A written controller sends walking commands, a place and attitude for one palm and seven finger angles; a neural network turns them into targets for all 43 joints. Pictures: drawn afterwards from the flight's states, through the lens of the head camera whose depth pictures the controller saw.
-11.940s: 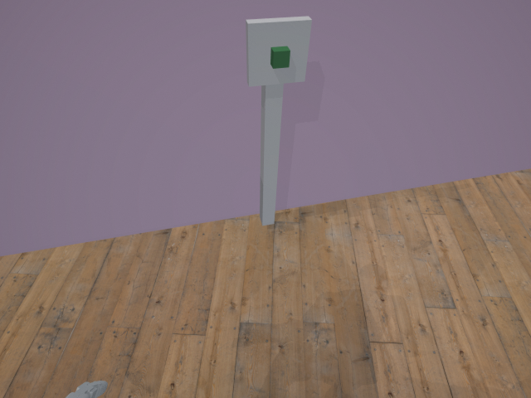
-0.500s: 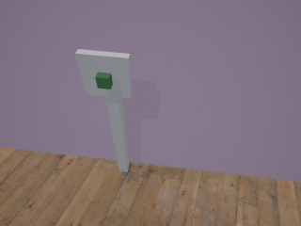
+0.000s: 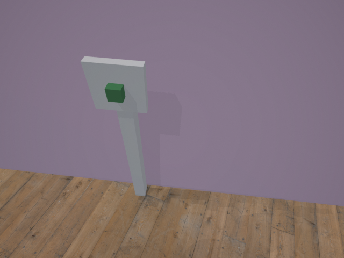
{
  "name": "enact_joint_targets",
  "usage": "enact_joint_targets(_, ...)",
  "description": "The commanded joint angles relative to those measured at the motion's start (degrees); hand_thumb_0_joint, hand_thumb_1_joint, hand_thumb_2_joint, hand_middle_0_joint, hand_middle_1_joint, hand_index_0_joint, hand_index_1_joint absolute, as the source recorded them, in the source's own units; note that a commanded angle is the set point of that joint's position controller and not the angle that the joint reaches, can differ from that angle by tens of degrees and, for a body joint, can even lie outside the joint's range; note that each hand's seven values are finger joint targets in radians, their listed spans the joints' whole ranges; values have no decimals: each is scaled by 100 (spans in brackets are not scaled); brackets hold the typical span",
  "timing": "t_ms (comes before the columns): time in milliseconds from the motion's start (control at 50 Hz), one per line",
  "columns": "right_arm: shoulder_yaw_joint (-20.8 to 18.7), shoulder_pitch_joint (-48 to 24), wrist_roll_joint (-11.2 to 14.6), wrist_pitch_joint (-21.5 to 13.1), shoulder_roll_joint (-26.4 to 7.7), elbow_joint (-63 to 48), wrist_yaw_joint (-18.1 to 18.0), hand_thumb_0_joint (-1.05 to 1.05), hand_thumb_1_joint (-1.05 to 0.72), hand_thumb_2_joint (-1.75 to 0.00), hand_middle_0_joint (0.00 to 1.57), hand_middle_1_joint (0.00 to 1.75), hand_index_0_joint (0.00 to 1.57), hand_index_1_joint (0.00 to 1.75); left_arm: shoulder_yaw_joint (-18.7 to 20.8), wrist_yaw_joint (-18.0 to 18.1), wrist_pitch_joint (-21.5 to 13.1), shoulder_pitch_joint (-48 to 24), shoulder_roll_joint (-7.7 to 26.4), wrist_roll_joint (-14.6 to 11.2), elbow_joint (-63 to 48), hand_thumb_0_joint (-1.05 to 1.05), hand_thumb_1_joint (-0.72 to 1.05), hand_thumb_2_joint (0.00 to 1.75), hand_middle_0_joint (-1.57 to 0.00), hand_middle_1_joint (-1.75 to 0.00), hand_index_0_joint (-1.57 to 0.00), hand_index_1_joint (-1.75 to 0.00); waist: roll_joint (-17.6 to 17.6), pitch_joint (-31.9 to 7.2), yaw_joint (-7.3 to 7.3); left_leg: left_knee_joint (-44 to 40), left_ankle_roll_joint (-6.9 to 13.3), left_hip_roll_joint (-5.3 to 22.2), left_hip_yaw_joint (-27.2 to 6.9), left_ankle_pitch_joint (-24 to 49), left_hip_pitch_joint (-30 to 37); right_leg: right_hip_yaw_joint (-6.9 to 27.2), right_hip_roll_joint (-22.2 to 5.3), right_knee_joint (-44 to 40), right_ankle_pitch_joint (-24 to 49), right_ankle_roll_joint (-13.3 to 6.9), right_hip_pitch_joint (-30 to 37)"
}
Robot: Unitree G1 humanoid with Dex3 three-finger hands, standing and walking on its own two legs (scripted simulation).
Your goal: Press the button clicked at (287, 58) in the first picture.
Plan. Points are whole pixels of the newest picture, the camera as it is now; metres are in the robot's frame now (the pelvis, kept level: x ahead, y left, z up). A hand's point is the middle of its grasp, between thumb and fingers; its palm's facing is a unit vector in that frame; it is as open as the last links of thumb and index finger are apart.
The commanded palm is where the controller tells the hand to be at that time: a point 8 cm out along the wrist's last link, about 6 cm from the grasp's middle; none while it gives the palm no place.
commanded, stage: shuffle to correct the standing spot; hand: left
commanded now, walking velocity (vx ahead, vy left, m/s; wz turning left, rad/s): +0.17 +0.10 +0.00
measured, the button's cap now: (115, 92) +0.56 +0.21 +0.07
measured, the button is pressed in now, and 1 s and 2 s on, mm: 0 0 0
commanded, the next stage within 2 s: come to a stop and stand still in 0.16 s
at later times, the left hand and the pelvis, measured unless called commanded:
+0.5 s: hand out of the picture +0.04 +0.19 -0.19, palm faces +0.07 -0.99 -0.15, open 7.4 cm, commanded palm none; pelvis +0.06 +0.03 +0.00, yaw +1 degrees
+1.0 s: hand out of the picture +0.08 +0.18 -0.17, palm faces +0.08 -0.97 -0.22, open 7.2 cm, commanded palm none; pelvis +0.03 +0.00 -0.01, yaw +1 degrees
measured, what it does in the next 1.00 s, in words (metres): steps on the spot: right foot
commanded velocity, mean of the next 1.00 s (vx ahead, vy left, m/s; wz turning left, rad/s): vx -0.02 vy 0.00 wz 0.00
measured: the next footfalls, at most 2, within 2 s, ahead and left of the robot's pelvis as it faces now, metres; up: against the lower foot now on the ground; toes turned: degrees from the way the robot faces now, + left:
right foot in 0.56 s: +0.12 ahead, -0.09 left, +0.00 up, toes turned -2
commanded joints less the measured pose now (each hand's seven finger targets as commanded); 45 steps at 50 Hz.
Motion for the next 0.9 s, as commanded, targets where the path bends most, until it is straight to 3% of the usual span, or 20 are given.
enact_joint_targets(0,-83,467,-16,-53,-512,-54,-58,0,-90,-90,20,30,20,30,59,25,-50,498,411,10,-139,0,90,90,-20,-30,-20,-30,135,268,36,-647,121,452,-462,414,-574,561,-416,-408,433,-245,303)
enact_joint_targets(80,-115,489,-57,46,-501,-122,0,0,-90,-90,20,30,20,30,160,-1,-7,614,577,53,-179,0,90,90,-20,-30,-20,-30,-226,617,105,-319,146,195,-271,-803,-1040,904,-580,-679,-1376,-409,77)
enact_joint_targets(140,-126,470,-83,105,-432,-233,39,0,-90,-90,20,30,20,30,287,4,21,780,796,54,-227,0,90,90,-20,-30,-20,-30,-722,840,172,415,105,-56,-6,-922,-1490,1488,-987,-1192,-2394,-667,40)
enact_joint_targets(180,-145,461,-93,91,-377,-304,55,0,-90,-90,20,30,20,30,379,16,17,827,853,55,-293,0,90,90,-20,-30,-20,-30,-859,826,154,864,115,-7,65,-719,-1414,1819,-1312,-1468,-2586,-860,-194)
enact_joint_targets(220,-141,656,-87,37,-328,-292,70,0,-90,-90,20,30,20,30,423,10,-6,638,841,68,-388,0,90,90,-20,-30,-20,-30,-584,723,21,511,144,37,22,-576,-968,1581,-1270,-1221,-2212,-885,-476)
enact_joint_targets(240,-148,841,-78,23,-342,-231,73,0,-90,-90,20,30,20,30,410,-3,2,508,781,69,-443,0,90,90,-20,-30,-20,-30,-305,711,-67,164,160,33,7,-567,-639,1213,-1038,-921,-2025,-799,-662)
enact_joint_targets(260,-142,1122,-75,-21,-395,-149,62,0,-90,-90,20,30,20,30,371,-14,21,331,607,73,-495,0,90,90,-20,-30,-20,-30,154,730,-200,-318,209,185,-304,-330,-348,729,-641,-240,-1546,-628,-873)
enact_joint_targets(280,-179,1416,-93,-78,-632,-29,18,0,-90,-90,20,30,20,30,287,-38,37,272,326,71,-531,0,90,90,-20,-30,-20,-30,1189,658,-264,-793,419,821,-1162,285,-83,64,-103,802,-1019,-367,-1167)
enact_joint_targets(300,-176,1564,-87,-101,-770,37,-66,0,-90,-90,20,30,20,30,204,-31,26,143,147,78,-589,0,90,90,-20,-30,-20,-30,1824,718,-284,-1120,720,1399,-1847,1783,243,-234,111,1509,-1258,-182,-1630)
enact_joint_targets(340,-58,1341,-68,-143,-498,12,-178,0,-90,-90,20,30,20,30,163,-2,-3,187,190,38,-487,0,90,90,-20,-30,-20,-30,1177,533,-123,-652,1111,1580,-1631,4957,719,251,-136,2050,-1709,-171,-1761)
enact_joint_targets(360,-48,1232,-64,-169,-511,-30,-208,0,-90,-90,20,30,20,30,156,-9,-12,215,142,15,-407,0,90,90,-20,-30,-20,-30,811,412,-81,-418,1066,1506,-1360,5920,755,274,-191,1802,-1628,-151,-1494)
enact_joint_targets(400,-80,1033,-39,-173,-668,-86,-233,0,-90,-90,20,30,20,30,174,-27,15,217,132,-17,-355,0,90,90,-20,-30,-20,-30,740,217,-40,-311,794,1264,-940,6487,943,144,-156,1164,-1103,-86,-1052)
enact_joint_targets(500,-203,810,26,-98,-696,-160,-285,0,-90,-90,20,30,20,30,274,-24,93,229,401,-24,-353,0,90,90,-20,-30,-20,-30,622,91,53,-54,388,1028,-756,5779,617,147,-71,249,481,-130,-185)
enact_joint_targets(540,-249,770,30,-62,-630,-216,-294,0,-90,-90,20,30,20,30,305,-5,100,299,540,-6,-356,0,90,90,-20,-30,-20,-30,446,-9,83,93,255,809,-601,4876,130,371,-303,468,2290,-230,293)
enact_joint_targets(560,-279,775,30,-45,-553,-236,-295,0,-90,-90,20,30,20,30,317,-4,115,265,588,5,-390,0,90,90,-20,-30,-20,-30,406,52,51,49,188,705,-546,4292,-108,439,-438,652,2779,-299,366)
enact_joint_targets(600,-326,739,16,25,-548,-247,-279,0,-90,-90,20,30,20,30,334,4,118,216,624,8,-457,0,90,90,-20,-30,-20,-30,-123,-48,52,230,198,604,-463,3315,-280,601,-585,803,3348,-407,444)
enact_joint_targets(640,-333,751,23,44,-456,-257,-235,0,-90,-90,20,30,20,30,307,37,97,186,629,-1,-507,0,90,90,-20,-30,-20,-30,-332,-314,22,331,136,448,-376,2610,-295,753,-789,778,3744,-551,535)
enact_joint_targets(680,-330,691,26,57,-403,-258,-197,0,-90,-90,20,30,20,30,313,52,100,47,680,-9,-597,0,90,90,-20,-30,-20,-30,-248,-423,1,326,105,408,-379,2195,-238,810,-868,721,3499,-594,433)
enact_joint_targets(740,-317,501,-7,70,-398,-293,-161,0,-90,-90,20,30,20,30,280,62,113,-196,635,3,-700,0,90,90,-20,-30,-20,-30,-119,-341,-17,109,136,482,-474,1913,-200,822,-719,558,2618,-494,219)
enact_joint_targets(880,-231,133,-44,69,-507,-362,-80,0,-90,-90,20,30,20,30,211,28,128,-363,609,29,-716,0,90,90,-20,-30,-20,-30,167,334,41,-631,193,496,-677,147,-807,869,-459,-93,580,-352,56)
